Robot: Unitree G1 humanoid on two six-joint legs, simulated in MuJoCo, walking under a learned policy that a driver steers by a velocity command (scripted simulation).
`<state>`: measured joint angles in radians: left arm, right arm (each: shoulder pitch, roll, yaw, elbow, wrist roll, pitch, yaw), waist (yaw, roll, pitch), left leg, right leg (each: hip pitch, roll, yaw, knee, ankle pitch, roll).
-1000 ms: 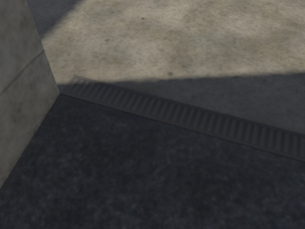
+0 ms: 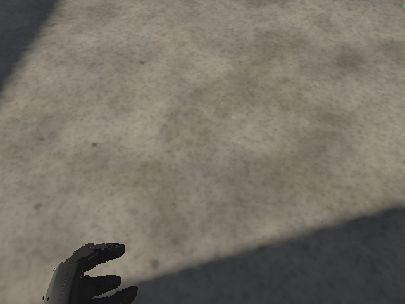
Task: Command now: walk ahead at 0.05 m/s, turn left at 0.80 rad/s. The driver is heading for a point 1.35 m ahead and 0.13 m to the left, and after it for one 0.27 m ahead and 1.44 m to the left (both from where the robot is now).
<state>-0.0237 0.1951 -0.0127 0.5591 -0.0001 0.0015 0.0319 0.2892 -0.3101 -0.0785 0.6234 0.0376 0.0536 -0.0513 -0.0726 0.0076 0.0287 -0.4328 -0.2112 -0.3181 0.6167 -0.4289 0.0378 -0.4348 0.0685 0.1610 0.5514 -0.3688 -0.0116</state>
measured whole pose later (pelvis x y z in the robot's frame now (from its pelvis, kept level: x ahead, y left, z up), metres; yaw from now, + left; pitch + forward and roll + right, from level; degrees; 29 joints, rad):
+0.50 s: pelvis +0.01 +0.05 -0.01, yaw +23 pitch +2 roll -2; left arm 0.17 0.30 0.08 0.72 -0.01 0.06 0.08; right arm 0.22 -0.23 -0.01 0.58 -0.03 0.04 -0.01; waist 0.01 -0.05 0.01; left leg -0.39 0.01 -0.01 0.63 -0.42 -0.05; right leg -0.69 -0.04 -0.01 1.43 -0.48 0.07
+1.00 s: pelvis +0.02 +0.00 -0.02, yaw +1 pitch +3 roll +0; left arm 0.19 0.28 0.06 0.54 -0.01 0.06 0.01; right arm 0.14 -0.31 -0.09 0.70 -0.02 0.05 -0.05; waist -0.01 0.04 0.02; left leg -0.47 0.14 0.08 1.03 -0.60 -0.10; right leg -0.47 0.00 -0.05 0.77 -0.54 -0.08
